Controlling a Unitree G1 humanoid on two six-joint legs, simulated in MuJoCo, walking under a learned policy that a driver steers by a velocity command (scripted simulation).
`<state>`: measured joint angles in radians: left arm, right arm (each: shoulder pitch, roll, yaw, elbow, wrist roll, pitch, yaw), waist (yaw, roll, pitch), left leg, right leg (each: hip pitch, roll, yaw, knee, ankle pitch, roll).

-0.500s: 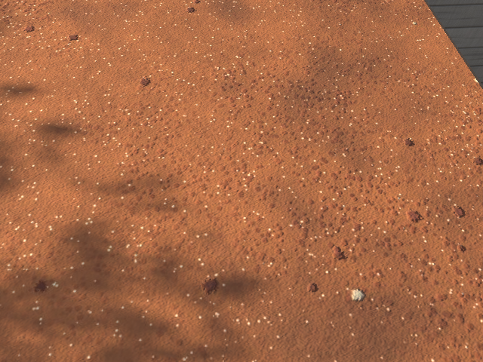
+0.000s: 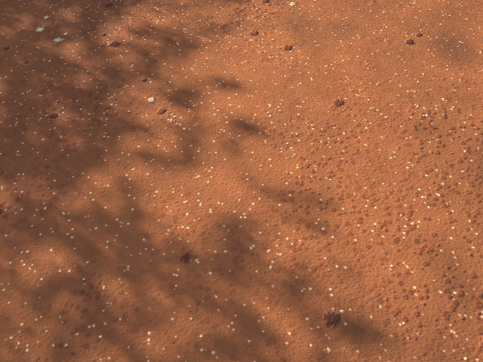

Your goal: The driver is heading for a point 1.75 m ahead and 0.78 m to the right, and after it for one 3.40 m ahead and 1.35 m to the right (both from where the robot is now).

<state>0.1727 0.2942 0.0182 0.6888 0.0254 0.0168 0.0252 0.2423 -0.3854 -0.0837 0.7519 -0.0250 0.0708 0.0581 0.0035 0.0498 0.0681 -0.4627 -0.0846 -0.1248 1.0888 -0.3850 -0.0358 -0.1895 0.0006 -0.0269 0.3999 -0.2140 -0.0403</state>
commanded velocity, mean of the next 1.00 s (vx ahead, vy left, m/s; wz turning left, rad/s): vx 0.83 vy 0.00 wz -0.67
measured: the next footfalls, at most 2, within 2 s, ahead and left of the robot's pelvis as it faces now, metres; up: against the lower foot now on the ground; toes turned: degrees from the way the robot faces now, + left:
left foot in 0.18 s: +0.08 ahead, +0.13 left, +0.00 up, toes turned -5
right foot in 0.64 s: +0.44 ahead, -0.16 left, +0.00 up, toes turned -29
